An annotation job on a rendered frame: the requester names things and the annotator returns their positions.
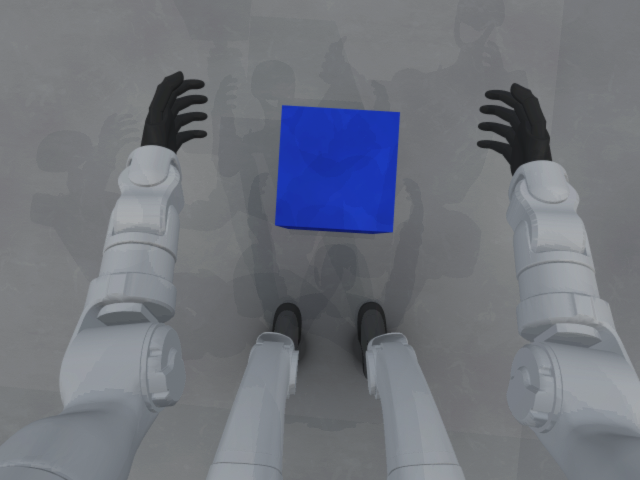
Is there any right robot upper arm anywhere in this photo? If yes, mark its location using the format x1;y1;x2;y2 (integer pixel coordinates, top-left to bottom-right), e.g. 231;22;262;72
506;341;640;480

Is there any robot left forearm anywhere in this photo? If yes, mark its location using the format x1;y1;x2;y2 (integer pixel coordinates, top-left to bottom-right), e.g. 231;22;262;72
59;145;184;406

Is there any left robot hand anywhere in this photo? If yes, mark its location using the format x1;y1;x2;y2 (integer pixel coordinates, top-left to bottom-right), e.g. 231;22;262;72
141;71;208;154

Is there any robot right forearm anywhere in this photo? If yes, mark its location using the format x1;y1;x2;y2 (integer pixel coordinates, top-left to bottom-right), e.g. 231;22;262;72
506;160;640;386

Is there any left robot upper arm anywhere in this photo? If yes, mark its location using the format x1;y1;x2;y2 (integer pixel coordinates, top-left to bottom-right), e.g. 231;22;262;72
0;322;186;480

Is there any carton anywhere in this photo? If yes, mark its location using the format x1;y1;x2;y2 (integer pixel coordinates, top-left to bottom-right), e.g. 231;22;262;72
275;105;400;234

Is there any robot right foot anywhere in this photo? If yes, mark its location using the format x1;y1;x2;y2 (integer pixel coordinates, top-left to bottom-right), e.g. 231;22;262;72
357;302;387;380

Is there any right robot hand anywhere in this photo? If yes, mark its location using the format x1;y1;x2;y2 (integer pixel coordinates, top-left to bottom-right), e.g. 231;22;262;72
477;83;552;176

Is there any right robot thigh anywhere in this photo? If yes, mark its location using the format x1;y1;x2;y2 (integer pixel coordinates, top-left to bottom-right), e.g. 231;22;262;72
366;342;465;480

